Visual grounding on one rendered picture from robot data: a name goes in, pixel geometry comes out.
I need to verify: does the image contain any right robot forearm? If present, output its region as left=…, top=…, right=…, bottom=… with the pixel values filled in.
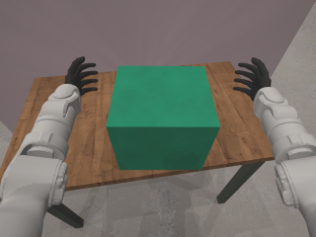
left=253, top=87, right=316, bottom=164

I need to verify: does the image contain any table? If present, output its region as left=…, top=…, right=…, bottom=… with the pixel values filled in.
left=0, top=61, right=275, bottom=229

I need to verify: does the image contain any right robot hand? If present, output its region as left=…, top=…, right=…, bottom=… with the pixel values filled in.
left=233, top=57, right=272, bottom=102

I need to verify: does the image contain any left robot hand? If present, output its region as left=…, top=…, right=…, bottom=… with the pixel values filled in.
left=64, top=56, right=98, bottom=97

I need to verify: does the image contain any left robot upper arm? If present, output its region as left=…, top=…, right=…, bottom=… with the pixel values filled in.
left=0, top=155, right=68, bottom=237

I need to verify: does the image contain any carton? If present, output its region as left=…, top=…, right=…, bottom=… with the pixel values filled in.
left=106, top=65, right=220, bottom=170

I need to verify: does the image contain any left robot forearm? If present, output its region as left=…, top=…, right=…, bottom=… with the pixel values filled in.
left=0, top=84, right=82, bottom=201

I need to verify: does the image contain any right robot upper arm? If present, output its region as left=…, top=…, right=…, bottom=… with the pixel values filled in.
left=275, top=155, right=316, bottom=237

